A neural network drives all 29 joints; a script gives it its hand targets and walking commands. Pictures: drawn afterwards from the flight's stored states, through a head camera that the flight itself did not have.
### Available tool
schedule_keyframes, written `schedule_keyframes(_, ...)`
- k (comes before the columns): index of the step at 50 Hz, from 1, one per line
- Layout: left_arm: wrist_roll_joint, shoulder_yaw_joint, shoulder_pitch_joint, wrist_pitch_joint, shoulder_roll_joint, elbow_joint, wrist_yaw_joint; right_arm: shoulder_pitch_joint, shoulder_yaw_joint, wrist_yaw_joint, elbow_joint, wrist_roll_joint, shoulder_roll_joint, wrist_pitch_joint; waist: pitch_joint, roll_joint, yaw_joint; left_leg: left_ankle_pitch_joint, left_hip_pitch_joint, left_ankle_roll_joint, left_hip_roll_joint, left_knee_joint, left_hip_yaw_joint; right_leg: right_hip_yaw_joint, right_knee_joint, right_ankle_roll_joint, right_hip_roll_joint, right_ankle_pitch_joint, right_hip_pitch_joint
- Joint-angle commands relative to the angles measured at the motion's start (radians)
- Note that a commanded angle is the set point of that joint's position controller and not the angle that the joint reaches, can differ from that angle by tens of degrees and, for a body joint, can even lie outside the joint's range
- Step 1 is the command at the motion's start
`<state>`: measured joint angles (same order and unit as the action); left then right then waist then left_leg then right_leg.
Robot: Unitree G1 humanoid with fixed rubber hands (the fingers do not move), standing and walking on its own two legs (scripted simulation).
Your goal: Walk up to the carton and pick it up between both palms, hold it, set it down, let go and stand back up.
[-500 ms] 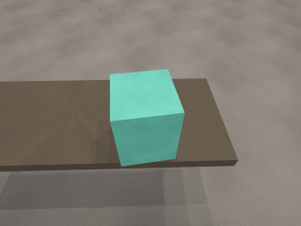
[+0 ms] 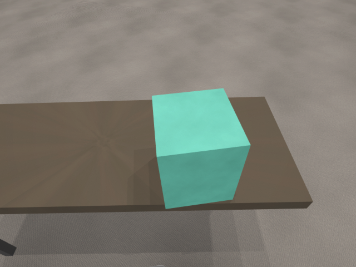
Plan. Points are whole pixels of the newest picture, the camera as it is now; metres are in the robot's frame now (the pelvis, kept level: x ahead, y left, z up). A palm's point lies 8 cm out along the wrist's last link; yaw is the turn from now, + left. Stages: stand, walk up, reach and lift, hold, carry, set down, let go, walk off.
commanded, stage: walk up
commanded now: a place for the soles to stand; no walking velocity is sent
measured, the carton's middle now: (193, 149) +0.43 -0.01 -0.01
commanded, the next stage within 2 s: none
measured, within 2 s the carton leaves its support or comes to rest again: neither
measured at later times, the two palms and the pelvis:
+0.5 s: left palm out of the picture +0.04 +0.39 -0.13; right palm out of the picture +0.13 -0.24 -0.11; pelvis +0.02 +0.06 -0.02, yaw -5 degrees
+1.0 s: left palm out of the picture +0.12 +0.29 -0.13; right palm out of the picture +0.03 -0.29 -0.11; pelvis +0.02 +0.01 -0.01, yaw -3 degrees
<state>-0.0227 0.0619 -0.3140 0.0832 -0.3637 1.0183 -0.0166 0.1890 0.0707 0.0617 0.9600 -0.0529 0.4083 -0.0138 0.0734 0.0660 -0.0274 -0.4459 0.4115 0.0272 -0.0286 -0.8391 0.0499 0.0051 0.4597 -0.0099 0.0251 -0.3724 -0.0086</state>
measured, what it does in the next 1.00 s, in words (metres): steps on the spot: left foot, then right foot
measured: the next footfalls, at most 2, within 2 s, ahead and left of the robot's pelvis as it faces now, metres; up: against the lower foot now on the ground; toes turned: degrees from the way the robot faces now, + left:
left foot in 0.06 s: +0.19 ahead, +0.16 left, +0.00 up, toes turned +4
right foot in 0.58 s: +0.01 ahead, -0.07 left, +0.00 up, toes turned -6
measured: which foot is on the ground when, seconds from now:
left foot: up 0.00-0.04, down 0.06-0.62, up 0.64-0.82, down 0.84-1.00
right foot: down 0.00-0.08, up 0.10-0.56, down 0.58-0.90, up 0.92-1.00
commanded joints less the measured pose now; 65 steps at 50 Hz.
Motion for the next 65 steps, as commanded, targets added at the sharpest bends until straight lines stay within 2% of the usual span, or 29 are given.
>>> schedule_keyframes(1, 0.012, 0.036, 0.195, 0.010, -0.232, -0.170, -0.005, 0.143, 0.077, -0.021, -0.046, 0.033, 0.190, 0.052, -0.027, -0.112, 0.149, 0.470, -0.436, 0.023, 0.019, 0.325, -0.092, -0.001, 0.312, 0.088, -0.136, 0.503, -0.333)
schedule_keyframes(2, 0.024, 0.015, 0.128, 0.010, -0.161, -0.162, -0.005, 0.206, 0.093, -0.034, -0.030, 0.024, 0.230, 0.053, -0.063, 0.055, 0.168, 0.466, -0.538, 0.074, -0.036, 0.376, -0.006, 0.030, 0.491, 0.065, -0.048, 0.312, -0.472)
schedule_keyframes(3, 0.027, 0.009, 0.039, -0.006, -0.119, -0.159, -0.009, 0.199, 0.092, -0.046, -0.040, 0.021, 0.290, 0.049, -0.099, 0.238, 0.135, 0.370, -0.466, 0.130, -0.242, 0.465, 0.353, 0.016, 0.615, 0.035, 0.076, -0.249, -0.540)
schedule_keyframes(4, 0.023, 0.025, -0.013, -0.044, -0.198, -0.139, -0.016, 0.069, 0.072, -0.051, -0.088, 0.042, 0.261, 0.043, -0.120, 0.044, 0.078, -0.026, -0.286, 0.177, -0.289, 0.572, 0.489, -0.117, 0.629, 0.044, 0.010, -0.250, -0.402)
schedule_keyframes(5, 0.022, 0.038, -0.053, -0.060, -0.245, -0.117, -0.008, -0.054, 0.081, -0.057, -0.119, 0.038, 0.278, 0.041, -0.061, 0.087, 0.040, -0.304, -0.152, 0.175, -0.329, 0.670, 0.500, -0.088, 0.645, 0.055, -0.028, -0.241, -0.381)
schedule_keyframes(8, 0.025, 0.046, -0.174, -0.087, -0.259, -0.029, 0.013, -0.150, 0.068, -0.058, -0.148, 0.033, 0.264, 0.027, -0.035, 0.115, -0.023, -0.304, -0.011, 0.162, -0.300, 0.651, 0.360, -0.058, 0.623, 0.058, -0.064, -0.217, -0.276)
schedule_keyframes(17, -0.035, 0.082, -0.091, -0.157, -0.262, -0.103, 0.042, -0.045, 0.089, -0.112, -0.153, 0.048, 0.251, 0.040, -0.058, -0.018, 0.015, -0.185, -0.091, 0.161, -0.344, 0.566, 0.283, -0.146, 0.623, 0.061, -0.027, -0.080, -0.412)
schedule_keyframes(22, -0.026, 0.093, -0.081, -0.153, -0.239, -0.126, 0.067, -0.064, 0.092, -0.121, -0.158, 0.029, 0.279, 0.042, -0.030, -0.009, 0.004, -0.169, -0.061, 0.172, -0.382, 0.546, 0.287, -0.074, 0.468, 0.059, -0.060, -0.164, -0.382)
schedule_keyframes(24, -0.020, 0.099, -0.148, -0.150, -0.236, -0.121, 0.075, -0.073, 0.091, -0.119, -0.164, 0.028, 0.289, 0.039, -0.059, 0.082, -0.002, -0.191, -0.001, 0.147, -0.355, 0.545, 0.204, -0.008, 0.382, 0.073, -0.053, -0.206, -0.296)
schedule_keyframes(26, -0.019, 0.111, -0.264, -0.138, -0.222, -0.077, 0.073, -0.125, 0.082, -0.112, -0.167, 0.026, 0.271, 0.027, -0.070, 0.059, -0.063, -0.178, 0.087, 0.098, -0.295, 0.440, 0.093, 0.026, 0.154, 0.084, -0.041, -0.121, -0.149)
schedule_keyframes(27, -0.028, 0.111, -0.256, -0.130, -0.230, -0.081, 0.070, -0.114, 0.076, -0.111, -0.160, 0.027, 0.237, 0.020, -0.055, -0.045, -0.065, -0.209, 0.121, 0.056, -0.212, 0.262, 0.010, -0.058, 0.038, 0.100, -0.057, -0.123, -0.163)
schedule_keyframes(28, -0.032, 0.126, -0.194, -0.120, -0.303, -0.102, 0.063, -0.096, 0.063, -0.110, -0.165, 0.043, 0.188, 0.018, 0.023, -0.276, -0.054, -0.211, 0.245, -0.018, -0.037, -0.031, -0.142, -0.432, -0.163, 0.150, -0.237, -0.239, -0.235)
schedule_keyframes(30, -0.032, 0.122, -0.001, -0.108, -0.352, -0.184, 0.045, -0.116, 0.065, -0.121, -0.153, 0.052, 0.197, 0.028, 0.081, -0.230, -0.031, -0.153, 0.160, -0.010, 0.049, -0.236, 0.014, -0.632, -0.242, 0.249, -0.368, -0.321, -0.466)
schedule_keyframes(35, -0.021, 0.086, 0.057, -0.083, -0.274, -0.213, 0.017, 0.047, 0.037, -0.117, -0.101, 0.077, 0.153, 0.058, -0.031, -0.188, 0.036, 0.046, 0.061, -0.008, 0.038, -0.050, -0.042, -0.229, 0.054, 0.176, -0.230, 0.578, -0.202)
schedule_keyframes(39, 0.012, 0.076, 0.024, -0.078, -0.268, -0.215, 0.019, 0.034, 0.014, -0.114, -0.093, 0.059, 0.126, 0.089, -0.055, -0.184, 0.020, 0.113, -0.098, 0.019, 0.071, 0.287, -0.130, -0.165, 0.194, 0.177, -0.203, 0.670, -0.157)
schedule_keyframes(40, 0.013, 0.073, 0.021, -0.078, -0.258, -0.222, 0.022, 0.126, 0.021, -0.115, -0.073, 0.057, 0.140, 0.101, -0.097, -0.203, 0.052, 0.201, -0.238, 0.034, 0.060, 0.388, -0.082, -0.151, 0.261, 0.161, -0.193, 0.621, -0.217)
schedule_keyframes(41, 0.013, 0.054, 0.020, -0.072, -0.203, -0.229, 0.022, 0.186, 0.039, -0.116, -0.064, 0.042, 0.187, 0.113, -0.162, -0.072, 0.076, 0.196, -0.367, 0.060, -0.056, 0.476, 0.116, -0.116, 0.448, 0.123, -0.155, 0.469, -0.275)
schedule_keyframes(42, 0.015, 0.046, -0.011, -0.066, -0.148, -0.234, 0.026, 0.185, 0.055, -0.121, -0.082, 0.030, 0.266, 0.120, -0.208, 0.103, 0.053, 0.450, -0.542, 0.131, -0.259, 0.442, 0.468, -0.047, 0.542, 0.050, -0.024, 0.045, -0.511)
schedule_keyframes(43, 0.014, 0.050, 0.018, -0.080, -0.200, -0.222, 0.015, 0.173, 0.056, -0.111, -0.089, 0.056, 0.290, 0.109, -0.150, 0.060, 0.048, 0.514, -0.490, 0.205, -0.338, 0.420, 0.520, -0.059, 0.563, 0.032, -0.026, -0.217, -0.566)
schedule_keyframes(44, 0.005, 0.051, 0.041, -0.081, -0.215, -0.221, 0.010, 0.146, 0.056, -0.111, -0.093, 0.052, 0.309, 0.107, -0.143, 0.164, 0.068, 0.465, -0.440, 0.327, -0.395, 0.419, 0.611, -0.097, 0.560, 0.037, -0.051, -0.291, -0.571)
schedule_keyframes(45, -0.003, 0.060, 0.073, -0.074, -0.252, -0.224, 0.009, 0.118, 0.071, -0.110, -0.097, 0.050, 0.309, 0.100, -0.079, 0.136, 0.072, 0.380, -0.340, 0.365, -0.414, 0.441, 0.622, -0.142, 0.566, 0.042, -0.086, -0.277, -0.553)
schedule_keyframes(48, 0.012, 0.061, 0.048, -0.050, -0.222, -0.192, 0.024, 0.062, 0.031, -0.098, -0.116, 0.040, 0.237, 0.101, -0.013, 0.131, 0.031, 0.624, -0.244, 0.243, -0.262, 0.382, 0.236, -0.073, 0.456, 0.049, -0.092, -0.181, -0.467)
schedule_keyframes(53, 0.027, 0.045, 0.055, -0.033, -0.168, -0.156, 0.012, -0.002, 0.007, -0.090, -0.126, 0.056, 0.182, 0.069, 0.004, 0.071, -0.018, 0.605, 0.002, 0.093, -0.073, 0.235, 0.071, 0.049, 0.046, 0.048, -0.011, 0.215, -0.103)
schedule_keyframes(55, 0.011, 0.070, 0.005, -0.012, -0.257, -0.143, -0.009, 0.008, -0.008, -0.085, -0.137, 0.059, 0.116, 0.048, -0.051, -0.081, -0.041, 0.329, 0.131, 0.031, -0.001, 0.045, 0.038, -0.134, 0.038, 0.074, -0.133, 0.308, 0.012)
schedule_keyframes(56, 0.003, 0.072, 0.021, -0.007, -0.302, -0.151, -0.015, 0.022, -0.015, -0.085, -0.161, 0.055, 0.091, 0.034, -0.050, -0.193, -0.022, -0.025, 0.145, 0.013, 0.073, -0.050, 0.028, -0.420, -0.081, 0.149, -0.337, 0.259, -0.104)
schedule_keyframes(57, 0.005, 0.074, 0.091, -0.010, -0.337, -0.169, -0.018, 0.038, 0.006, -0.086, -0.143, 0.050, 0.144, 0.013, -0.047, -0.160, -0.002, -0.159, 0.051, 0.005, 0.059, -0.187, 0.065, -0.526, -0.169, 0.235, -0.449, 0.045, -0.247)
schedule_keyframes(58, 0.010, 0.096, 0.168, -0.022, -0.378, -0.174, -0.019, 0.071, 0.019, -0.084, -0.118, 0.037, 0.194, 0.002, -0.024, -0.241, 0.007, -0.154, 0.013, 0.011, 0.023, -0.256, 0.077, -0.564, -0.186, 0.292, -0.486, -0.151, -0.363)
schedule_keyframes(61, 0.012, 0.083, 0.245, -0.031, -0.321, -0.209, -0.017, 0.152, 0.046, -0.054, -0.079, 0.041, 0.222, 0.009, -0.015, -0.276, 0.051, -0.097, 0.012, 0.017, -0.013, -0.149, 0.040, -0.352, -0.123, 0.242, -0.373, -0.233, -0.338)
schedule_keyframes(65, 0.001, 0.093, 0.203, -0.032, -0.340, -0.195, -0.020, 0.158, 0.050, -0.034, -0.082, 0.023, 0.203, -0.009, -0.035, -0.304, 0.036, -0.064, 0.006, 0.008, -0.015, -0.131, -0.004, -0.293, -0.080, 0.217, -0.326, -0.260, -0.379)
